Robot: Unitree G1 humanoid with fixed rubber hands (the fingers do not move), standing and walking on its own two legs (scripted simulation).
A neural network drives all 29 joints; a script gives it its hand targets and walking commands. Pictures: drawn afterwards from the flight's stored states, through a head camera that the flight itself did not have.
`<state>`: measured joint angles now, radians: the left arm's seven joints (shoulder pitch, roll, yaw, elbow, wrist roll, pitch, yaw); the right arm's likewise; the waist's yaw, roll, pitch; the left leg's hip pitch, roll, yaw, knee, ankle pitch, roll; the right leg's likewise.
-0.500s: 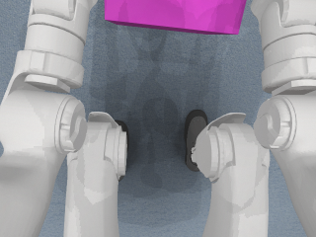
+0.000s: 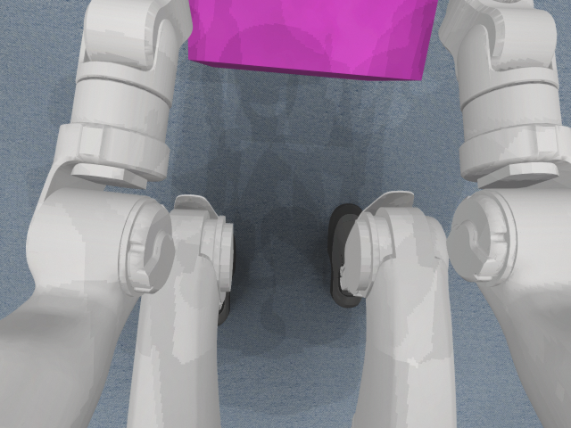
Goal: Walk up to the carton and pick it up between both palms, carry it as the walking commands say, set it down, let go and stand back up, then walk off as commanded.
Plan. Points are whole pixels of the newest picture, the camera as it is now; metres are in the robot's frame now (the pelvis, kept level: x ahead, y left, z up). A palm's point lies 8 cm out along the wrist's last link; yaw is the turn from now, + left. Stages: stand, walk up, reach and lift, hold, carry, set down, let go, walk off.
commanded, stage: reach and lift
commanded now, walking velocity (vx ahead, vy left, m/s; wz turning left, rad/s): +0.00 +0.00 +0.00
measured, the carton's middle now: out of the picture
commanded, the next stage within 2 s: none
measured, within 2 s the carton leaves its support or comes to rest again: neither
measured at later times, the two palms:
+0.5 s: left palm out of the picture +0.55 +0.11 -0.03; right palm out of the picture +0.53 -0.19 -0.04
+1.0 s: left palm out of the picture +0.52 +0.10 +0.04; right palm out of the picture +0.51 -0.19 +0.03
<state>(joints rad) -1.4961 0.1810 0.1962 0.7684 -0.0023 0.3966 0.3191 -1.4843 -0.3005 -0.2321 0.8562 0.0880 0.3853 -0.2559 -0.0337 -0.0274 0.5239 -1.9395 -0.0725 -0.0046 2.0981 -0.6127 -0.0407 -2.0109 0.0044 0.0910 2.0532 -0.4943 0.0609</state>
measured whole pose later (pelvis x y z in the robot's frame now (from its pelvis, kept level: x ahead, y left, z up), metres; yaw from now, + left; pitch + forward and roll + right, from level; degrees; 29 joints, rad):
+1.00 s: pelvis -0.02 +0.00 +0.09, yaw +0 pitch +16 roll +2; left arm -1.33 0.12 0.24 0.69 0.02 0.46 0.32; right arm -1.34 -0.25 -0.23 0.78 0.09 0.47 -0.27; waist -0.03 -0.03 0.52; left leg -1.54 -0.07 -0.01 1.80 -0.54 -0.04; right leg -1.61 0.00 0.09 1.77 -0.44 0.05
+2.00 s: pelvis -0.02 -0.01 +0.20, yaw -1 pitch +6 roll +2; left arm -1.13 0.07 0.24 0.64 0.02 0.45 0.30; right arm -1.15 -0.17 -0.23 0.71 0.09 0.48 -0.30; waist -0.03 -0.03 0.52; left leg -1.07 -0.06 -0.02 1.40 -0.44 -0.04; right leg -1.14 0.00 0.09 1.39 -0.36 0.05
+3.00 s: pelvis +0.11 +0.00 +0.35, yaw -4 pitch +7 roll +1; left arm -0.43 -0.15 0.32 0.58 0.25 0.50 0.10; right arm -0.42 0.07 -0.33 0.60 -0.18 0.52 -0.06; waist -0.03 -0.03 -0.13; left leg -0.42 -0.02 -0.03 0.60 -0.29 -0.01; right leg -0.49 0.00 0.09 0.60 -0.23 0.03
